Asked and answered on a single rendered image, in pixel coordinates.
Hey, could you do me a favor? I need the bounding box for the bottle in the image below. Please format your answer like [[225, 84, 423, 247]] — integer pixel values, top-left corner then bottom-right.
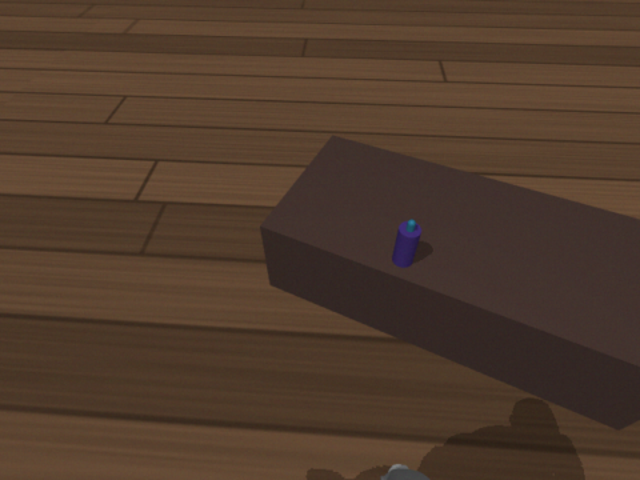
[[392, 219, 422, 268]]

